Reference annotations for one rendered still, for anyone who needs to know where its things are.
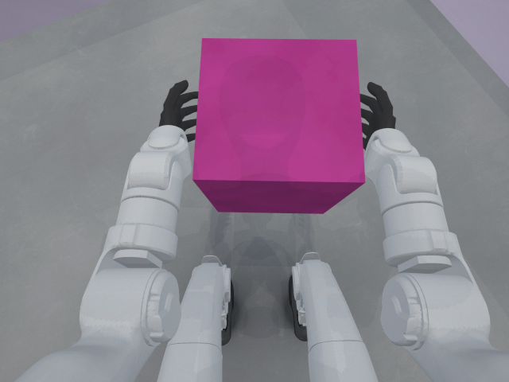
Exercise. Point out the right robot hand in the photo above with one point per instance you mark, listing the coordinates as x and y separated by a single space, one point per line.
382 111

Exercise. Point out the right robot upper arm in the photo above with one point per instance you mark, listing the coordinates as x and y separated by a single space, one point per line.
442 322

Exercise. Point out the carton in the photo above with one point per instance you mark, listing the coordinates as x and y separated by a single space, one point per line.
278 124

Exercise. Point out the left robot hand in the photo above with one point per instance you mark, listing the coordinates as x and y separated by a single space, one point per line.
173 113

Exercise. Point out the right robot forearm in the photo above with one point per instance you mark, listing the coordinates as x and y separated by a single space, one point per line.
417 235

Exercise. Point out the left robot upper arm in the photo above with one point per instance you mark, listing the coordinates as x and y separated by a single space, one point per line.
126 314

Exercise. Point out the right robot foot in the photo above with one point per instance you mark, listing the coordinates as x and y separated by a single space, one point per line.
299 330

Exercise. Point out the left robot forearm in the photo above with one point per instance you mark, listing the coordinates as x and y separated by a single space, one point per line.
144 234

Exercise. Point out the left robot shin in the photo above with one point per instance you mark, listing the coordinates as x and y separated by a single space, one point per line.
214 259

